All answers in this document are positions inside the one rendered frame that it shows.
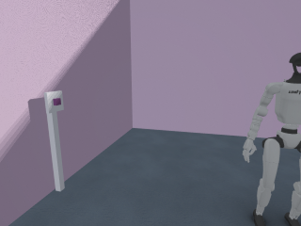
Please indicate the robot head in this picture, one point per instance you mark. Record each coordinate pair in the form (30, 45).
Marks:
(296, 61)

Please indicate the button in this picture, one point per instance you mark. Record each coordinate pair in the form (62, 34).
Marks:
(57, 101)

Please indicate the robot right upper arm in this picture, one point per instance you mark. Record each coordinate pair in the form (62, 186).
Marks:
(269, 91)

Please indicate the right robot foot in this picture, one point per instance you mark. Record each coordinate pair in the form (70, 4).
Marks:
(258, 219)

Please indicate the panel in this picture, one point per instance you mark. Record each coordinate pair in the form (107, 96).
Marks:
(51, 112)

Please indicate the right robot forearm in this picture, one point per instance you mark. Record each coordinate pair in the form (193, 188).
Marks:
(255, 125)

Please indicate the right robot hand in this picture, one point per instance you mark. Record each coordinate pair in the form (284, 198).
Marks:
(249, 145)

